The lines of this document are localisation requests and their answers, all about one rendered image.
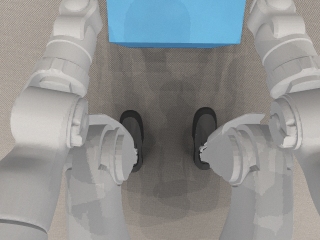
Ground robot left upper arm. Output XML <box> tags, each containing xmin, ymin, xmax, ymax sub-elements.
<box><xmin>0</xmin><ymin>86</ymin><xmax>90</xmax><ymax>240</ymax></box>

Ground robot left forearm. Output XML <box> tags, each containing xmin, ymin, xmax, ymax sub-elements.
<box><xmin>10</xmin><ymin>0</ymin><xmax>103</xmax><ymax>138</ymax></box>

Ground robot left foot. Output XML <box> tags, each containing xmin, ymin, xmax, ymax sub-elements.
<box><xmin>119</xmin><ymin>110</ymin><xmax>144</xmax><ymax>173</ymax></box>

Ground robot right forearm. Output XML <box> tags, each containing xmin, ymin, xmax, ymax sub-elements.
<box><xmin>246</xmin><ymin>0</ymin><xmax>320</xmax><ymax>99</ymax></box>

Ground carton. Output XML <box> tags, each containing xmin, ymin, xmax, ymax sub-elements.
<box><xmin>106</xmin><ymin>0</ymin><xmax>246</xmax><ymax>49</ymax></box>

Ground robot right upper arm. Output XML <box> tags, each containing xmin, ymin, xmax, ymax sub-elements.
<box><xmin>268</xmin><ymin>88</ymin><xmax>320</xmax><ymax>216</ymax></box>

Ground right robot thigh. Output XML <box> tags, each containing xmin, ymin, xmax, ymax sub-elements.
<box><xmin>217</xmin><ymin>124</ymin><xmax>294</xmax><ymax>240</ymax></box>

